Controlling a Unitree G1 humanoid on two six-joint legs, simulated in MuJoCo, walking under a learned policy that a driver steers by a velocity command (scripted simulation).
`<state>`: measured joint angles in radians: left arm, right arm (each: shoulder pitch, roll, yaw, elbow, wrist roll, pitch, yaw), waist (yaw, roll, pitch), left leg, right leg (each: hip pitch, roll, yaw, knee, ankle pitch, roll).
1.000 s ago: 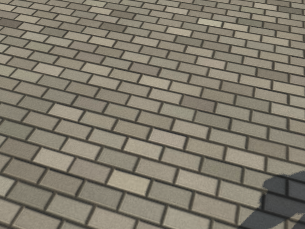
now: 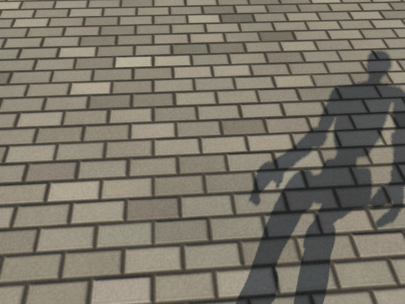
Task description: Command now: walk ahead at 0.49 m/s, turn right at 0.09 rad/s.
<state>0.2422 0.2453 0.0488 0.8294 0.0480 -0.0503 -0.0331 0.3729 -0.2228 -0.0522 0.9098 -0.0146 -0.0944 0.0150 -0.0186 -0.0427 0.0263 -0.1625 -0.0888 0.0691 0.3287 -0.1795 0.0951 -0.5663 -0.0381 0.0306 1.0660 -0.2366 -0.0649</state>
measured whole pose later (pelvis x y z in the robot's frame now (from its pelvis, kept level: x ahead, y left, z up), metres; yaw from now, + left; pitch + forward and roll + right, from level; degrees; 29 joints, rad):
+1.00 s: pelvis +0.53 +0.03 -0.01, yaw +20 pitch +0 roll +0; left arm 0.24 0.22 0.04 0.88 0.03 -0.08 0.00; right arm 0.24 -0.25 -0.07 0.90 -0.01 -0.03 0.01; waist 0.01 -0.01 0.06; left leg -0.26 -0.13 0.05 0.44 -0.19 0.14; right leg -0.46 -0.09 -0.01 1.20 -0.32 -0.01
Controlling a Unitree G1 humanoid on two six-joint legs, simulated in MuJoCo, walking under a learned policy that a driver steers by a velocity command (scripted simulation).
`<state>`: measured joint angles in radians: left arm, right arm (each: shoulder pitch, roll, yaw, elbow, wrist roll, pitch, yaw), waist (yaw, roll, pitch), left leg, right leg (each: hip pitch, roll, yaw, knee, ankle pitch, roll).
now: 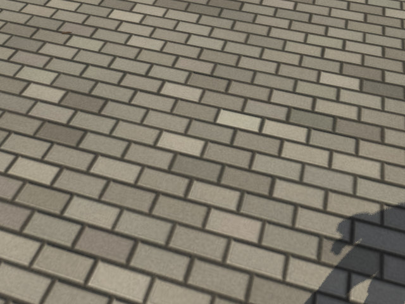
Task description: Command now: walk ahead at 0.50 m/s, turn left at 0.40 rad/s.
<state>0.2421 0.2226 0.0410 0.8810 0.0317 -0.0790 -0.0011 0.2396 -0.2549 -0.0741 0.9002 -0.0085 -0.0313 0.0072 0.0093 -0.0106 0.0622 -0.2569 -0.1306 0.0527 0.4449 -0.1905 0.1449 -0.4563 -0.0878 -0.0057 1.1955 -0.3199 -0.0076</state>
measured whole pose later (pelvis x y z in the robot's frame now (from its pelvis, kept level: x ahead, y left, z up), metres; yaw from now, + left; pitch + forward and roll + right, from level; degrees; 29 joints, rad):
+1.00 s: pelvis +0.47 -0.01 +0.00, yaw -6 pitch +0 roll -1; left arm 0.30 0.25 0.07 0.93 0.02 0.00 0.02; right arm 0.12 -0.21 -0.02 0.83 -0.02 -0.04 -0.04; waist 0.05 -0.03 0.08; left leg -0.38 0.01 0.08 0.51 -0.14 0.05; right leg -0.38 0.06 0.01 1.10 -0.52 -0.03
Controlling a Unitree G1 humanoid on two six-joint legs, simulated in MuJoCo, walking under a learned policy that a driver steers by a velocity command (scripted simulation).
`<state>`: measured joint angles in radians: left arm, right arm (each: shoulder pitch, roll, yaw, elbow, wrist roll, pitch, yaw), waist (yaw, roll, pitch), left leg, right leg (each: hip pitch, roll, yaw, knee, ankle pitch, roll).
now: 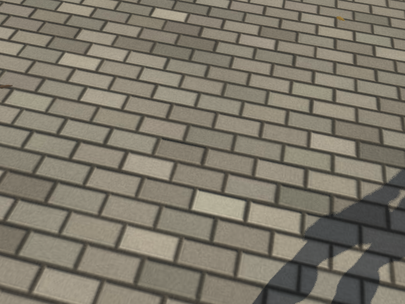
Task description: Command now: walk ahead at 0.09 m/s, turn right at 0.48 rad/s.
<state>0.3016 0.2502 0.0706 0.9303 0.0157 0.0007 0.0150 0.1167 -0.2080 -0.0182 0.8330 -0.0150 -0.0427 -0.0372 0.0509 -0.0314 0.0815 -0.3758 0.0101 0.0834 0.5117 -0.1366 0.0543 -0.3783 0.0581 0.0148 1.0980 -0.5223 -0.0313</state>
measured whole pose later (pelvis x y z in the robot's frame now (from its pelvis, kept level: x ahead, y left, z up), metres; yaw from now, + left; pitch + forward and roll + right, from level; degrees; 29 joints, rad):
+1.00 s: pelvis -0.01 -0.01 +0.01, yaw -20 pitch -2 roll +0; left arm 0.22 0.23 0.02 0.95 0.01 0.01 0.02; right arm 0.20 -0.21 -0.01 0.91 -0.01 0.00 -0.03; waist 0.01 -0.01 0.03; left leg -0.13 -0.03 0.01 0.38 -0.22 0.03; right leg -0.17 0.06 0.07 0.37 -0.17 -0.03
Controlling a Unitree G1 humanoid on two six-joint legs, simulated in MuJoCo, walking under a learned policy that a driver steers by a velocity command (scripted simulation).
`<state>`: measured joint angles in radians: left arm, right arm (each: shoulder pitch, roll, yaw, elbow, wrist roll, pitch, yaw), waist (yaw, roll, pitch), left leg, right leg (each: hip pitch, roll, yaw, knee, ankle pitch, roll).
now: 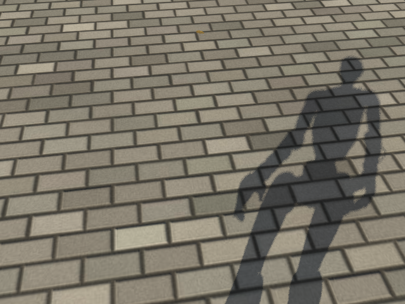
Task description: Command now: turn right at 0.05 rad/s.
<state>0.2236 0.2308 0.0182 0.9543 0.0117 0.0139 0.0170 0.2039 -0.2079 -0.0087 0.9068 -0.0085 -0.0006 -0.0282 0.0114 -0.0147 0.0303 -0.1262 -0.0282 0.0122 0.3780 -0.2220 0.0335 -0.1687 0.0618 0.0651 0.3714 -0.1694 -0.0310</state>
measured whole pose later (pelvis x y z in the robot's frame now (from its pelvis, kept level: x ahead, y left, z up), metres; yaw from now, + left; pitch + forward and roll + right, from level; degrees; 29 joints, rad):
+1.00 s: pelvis +0.01 +0.01 +0.00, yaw +1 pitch -1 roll +0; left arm 0.27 0.15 -0.02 1.19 0.01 0.00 0.04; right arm 0.31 -0.14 0.02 1.14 -0.01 -0.01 -0.04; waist 0.00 0.00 0.02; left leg -0.12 -0.05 0.00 0.38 -0.24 0.05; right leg -0.16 0.04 0.06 0.38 -0.20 -0.01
